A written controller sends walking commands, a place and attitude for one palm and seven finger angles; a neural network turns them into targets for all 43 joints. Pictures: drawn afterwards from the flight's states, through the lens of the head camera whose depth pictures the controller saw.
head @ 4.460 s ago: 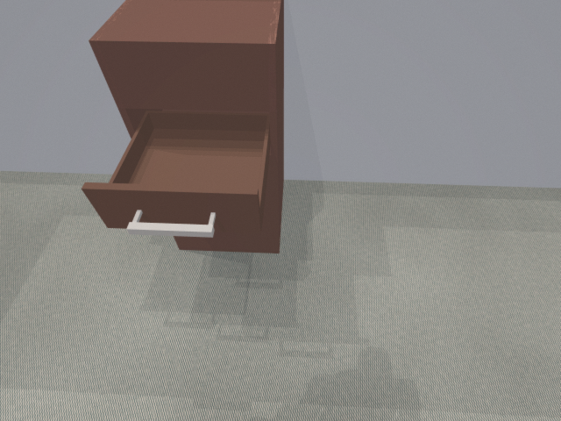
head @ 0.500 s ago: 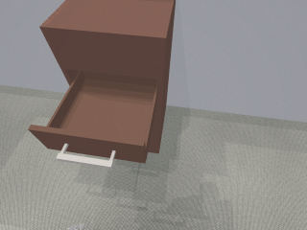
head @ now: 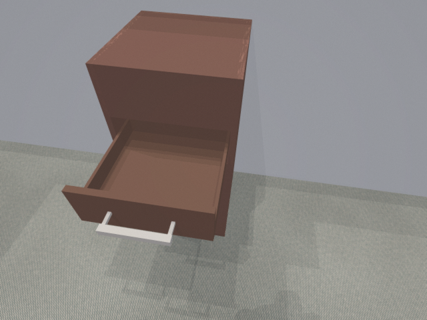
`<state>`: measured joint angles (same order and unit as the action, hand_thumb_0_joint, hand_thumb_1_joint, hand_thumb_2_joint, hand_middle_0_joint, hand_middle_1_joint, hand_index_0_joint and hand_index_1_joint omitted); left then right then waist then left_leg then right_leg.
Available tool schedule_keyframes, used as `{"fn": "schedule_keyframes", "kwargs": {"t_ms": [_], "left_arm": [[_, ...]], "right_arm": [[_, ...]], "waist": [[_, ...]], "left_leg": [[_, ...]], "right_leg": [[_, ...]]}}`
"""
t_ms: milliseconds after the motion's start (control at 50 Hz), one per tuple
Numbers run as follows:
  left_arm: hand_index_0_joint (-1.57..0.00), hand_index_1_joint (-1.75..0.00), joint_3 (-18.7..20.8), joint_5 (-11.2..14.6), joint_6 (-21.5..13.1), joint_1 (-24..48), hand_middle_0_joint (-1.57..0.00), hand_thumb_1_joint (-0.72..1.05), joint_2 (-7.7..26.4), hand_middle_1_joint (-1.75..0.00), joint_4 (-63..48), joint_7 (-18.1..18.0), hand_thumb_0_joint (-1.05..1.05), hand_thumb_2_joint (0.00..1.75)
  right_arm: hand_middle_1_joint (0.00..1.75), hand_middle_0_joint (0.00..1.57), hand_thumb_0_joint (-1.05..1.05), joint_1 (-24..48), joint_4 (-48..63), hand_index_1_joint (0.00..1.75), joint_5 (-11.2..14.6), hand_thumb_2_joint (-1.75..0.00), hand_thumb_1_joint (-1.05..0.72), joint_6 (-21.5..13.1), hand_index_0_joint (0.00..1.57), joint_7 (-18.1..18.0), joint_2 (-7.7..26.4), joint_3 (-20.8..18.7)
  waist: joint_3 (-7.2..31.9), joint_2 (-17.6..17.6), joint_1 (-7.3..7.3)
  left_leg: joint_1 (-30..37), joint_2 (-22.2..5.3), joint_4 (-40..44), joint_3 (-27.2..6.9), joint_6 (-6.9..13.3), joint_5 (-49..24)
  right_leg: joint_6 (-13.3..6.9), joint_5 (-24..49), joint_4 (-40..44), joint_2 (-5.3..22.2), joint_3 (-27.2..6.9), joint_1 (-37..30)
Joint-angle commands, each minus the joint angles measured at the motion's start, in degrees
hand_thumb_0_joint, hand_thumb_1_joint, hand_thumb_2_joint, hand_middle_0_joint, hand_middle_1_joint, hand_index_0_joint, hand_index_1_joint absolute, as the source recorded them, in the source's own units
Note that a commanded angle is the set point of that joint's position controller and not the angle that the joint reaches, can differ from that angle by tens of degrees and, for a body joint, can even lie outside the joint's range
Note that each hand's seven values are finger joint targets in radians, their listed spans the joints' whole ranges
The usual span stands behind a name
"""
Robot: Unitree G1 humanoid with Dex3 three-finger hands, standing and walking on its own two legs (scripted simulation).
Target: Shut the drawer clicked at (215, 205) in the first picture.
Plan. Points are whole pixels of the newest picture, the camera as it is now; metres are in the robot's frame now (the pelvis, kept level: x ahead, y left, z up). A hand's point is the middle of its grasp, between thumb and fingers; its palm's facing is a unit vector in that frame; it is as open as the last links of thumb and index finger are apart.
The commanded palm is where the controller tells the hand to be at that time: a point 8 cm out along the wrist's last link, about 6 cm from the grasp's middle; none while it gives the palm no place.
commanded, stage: come to a stop and stand still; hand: left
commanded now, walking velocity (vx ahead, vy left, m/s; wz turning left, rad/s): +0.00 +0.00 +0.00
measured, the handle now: (137, 227) +0.36 +0.22 -0.13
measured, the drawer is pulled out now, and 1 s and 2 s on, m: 0.30 0.30 0.30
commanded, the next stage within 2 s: look again from close up in 0.36 s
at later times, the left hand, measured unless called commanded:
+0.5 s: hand out of the picture +0.00 +0.17 -0.17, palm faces +0.00 -0.98 -0.18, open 7.4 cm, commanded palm none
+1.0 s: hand out of the picture +0.01 +0.17 -0.17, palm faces +0.00 -0.98 -0.19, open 7.4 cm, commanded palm none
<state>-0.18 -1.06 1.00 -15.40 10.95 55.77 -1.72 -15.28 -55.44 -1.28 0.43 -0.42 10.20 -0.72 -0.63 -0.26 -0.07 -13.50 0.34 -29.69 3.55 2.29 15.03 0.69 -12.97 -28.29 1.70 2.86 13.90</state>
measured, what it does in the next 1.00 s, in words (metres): stands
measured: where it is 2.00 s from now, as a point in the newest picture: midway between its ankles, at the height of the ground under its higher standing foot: outside the picture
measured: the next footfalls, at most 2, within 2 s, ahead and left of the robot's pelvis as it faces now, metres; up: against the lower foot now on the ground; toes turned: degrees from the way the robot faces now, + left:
none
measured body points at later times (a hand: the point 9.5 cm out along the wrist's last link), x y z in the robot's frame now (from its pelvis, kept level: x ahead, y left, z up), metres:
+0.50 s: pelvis +0.02 +0.01 +0.00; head +0.02 +0.01 +0.45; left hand +0.00 +0.22 -0.16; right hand +0.01 -0.21 -0.16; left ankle +0.01 +0.09 -0.74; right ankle +0.02 -0.13 -0.74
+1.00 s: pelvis +0.02 +0.00 +0.01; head +0.02 +0.00 +0.45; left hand +0.01 +0.22 -0.16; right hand +0.01 -0.21 -0.16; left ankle +0.01 +0.09 -0.74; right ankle +0.02 -0.13 -0.74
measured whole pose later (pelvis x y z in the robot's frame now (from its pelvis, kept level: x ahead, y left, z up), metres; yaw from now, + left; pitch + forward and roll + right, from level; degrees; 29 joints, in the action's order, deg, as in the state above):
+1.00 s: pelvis +0.02 +0.00 +0.01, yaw -2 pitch -2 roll +0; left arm -0.6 -1.1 -0.3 -18.5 7.2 64.3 -2.7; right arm -17.3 -65.2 -0.1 -0.7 -1.1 7.9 0.1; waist -1.2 -0.3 -0.1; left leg -8.2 0.9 -24.6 5.5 2.5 14.9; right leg 1.3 -13.4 -25.5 1.9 0.8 10.4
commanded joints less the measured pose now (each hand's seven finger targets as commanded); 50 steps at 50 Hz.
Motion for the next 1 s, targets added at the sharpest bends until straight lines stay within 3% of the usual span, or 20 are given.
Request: {"fn": "schedule_keyframes", "kwargs": {"t_ms": [0, 100, 360, 460, 600, 720, 840, 980], "left_arm": [[-0.2, -0.3, 0.97, 0.12, -1.45, -2.36, -0.2, 0.9, 5.31, -0.3, -1.63, -0.27, 0.0, 0.9], [-0.2, -0.3, 0.65, 0.0, -1.57, -4.06, -0.2, 0.9, 4.38, -0.3, 0.71, -0.4, 0.0, 0.9], [-0.2, -0.3, 0.16, 0.19, -2.07, -6.69, -0.2, 0.9, 2.85, -0.3, 5.4, -0.98, 0.0, 0.9], [-0.2, -0.3, 0.11, 0.15, -2.02, -6.78, -0.2, 0.9, 2.27, -0.3, 6.25, -1.15, 0.0, 0.9], [-0.2, -0.3, 0.25, 0.19, -2.28, -7.09, -0.2, 0.9, 1.73, -0.3, 6.68, -1.26, 0.0, 0.9], [-0.2, -0.3, 0.27, 0.14, -2.05, -6.55, -0.2, 0.9, 1.88, -0.3, 6.72, -1.23, 0.0, 0.9], [-0.2, -0.3, 0.32, 0.14, -2.04, -6.76, -0.2, 0.9, 1.52, -0.3, 6.83, -1.21, 0.0, 0.9], [-0.2, -0.3, 0.34, 0.13, -2.07, -7.29, -0.2, 0.9, 1.24, -0.3, 7.36, -1.26, 0.0, 0.9]], "right_arm": [[0.3, 0.2, 0.0, -1.22, 1.77, 0.3, -0.01, -0.9, -0.9, -1.18, 0.2, -0.6, 7.76, -1.43], [0.3, 0.2, 0.0, -1.61, -0.48, 0.3, 0.26, -0.9, -0.9, -1.27, 0.2, -0.61, 7.35, -1.12], [0.3, 0.2, 0.0, -3.63, -5.62, 0.3, 0.81, -0.9, -0.9, -1.67, 0.2, -0.94, 5.5, -0.34], [0.3, 0.2, 0.0, -3.76, -6.67, 0.3, 0.84, -0.9, -0.9, -1.43, 0.2, -0.99, 4.78, -0.25], [0.3, 0.2, 0.0, -4.26, -7.61, 0.3, 0.82, -0.9, -0.9, -1.61, 0.2, -1.13, 3.93, -0.18], [0.3, 0.2, 0.0, -4.66, -8.07, 0.3, 0.94, -0.9, -0.9, -1.46, 0.2, -1.17, 3.63, -0.13], [0.3, 0.2, 0.0, -5.34, -8.4, 0.3, 0.9, -0.9, -0.9, -1.59, 0.2, -1.23, 3.6, -0.12], [0.3, 0.2, 0.0, -5.79, -8.86, 0.3, 1.0, -0.9, -0.9, -1.64, 0.2, -1.36, 3.22, -0.04]], "waist": [[-1.34, -0.71, 0.13], [-2.5, -0.97, 0.08], [-2.21, 0.35, 0.11], [-4.56, 0.75, 0.16], [-3.45, 1.06, 0.06], [-5.11, -0.09, 0.12], [-3.73, -0.46, 0.14], [-3.82, 0.76, 0.09]], "left_leg": [[-3.47, -7.65, 12.29, -9.26, 0.83, 3.69], [-2.73, -7.48, 13.38, -8.88, 0.74, 3.73], [1.69, -6.88, 11.3, -6.54, 0.44, -5.65], [1.09, -6.65, 11.52, -6.22, 0.14, -3.66], [2.46, -6.34, 10.4, -5.62, 0.05, -7.19], [1.59, -6.61, 11.19, -5.77, -0.13, -5.83], [2.86, -6.99, 11.39, -5.77, -0.03, -6.87], [3.43, -7.0, 11.12, -5.44, -0.09, -7.88]], "right_leg": [[-1.49, 0.64, 3.62, 2.69, -3.54, -1.65], [-1.31, 1.29, 4.32, 3.21, -3.85, -1.34], [-1.23, 5.72, 5.15, 4.12, -4.93, -1.88], [-1.37, 4.31, 5.92, 4.12, -5.48, -0.72], [-1.6, 6.88, 6.03, 4.38, -6.11, -1.45], [-1.58, 5.44, 6.56, 4.04, -5.82, -0.99], [-1.56, 6.19, 6.24, 4.02, -5.48, -1.41], [-1.54, 6.82, 6.4, 4.15, -5.6, -1.54]]}}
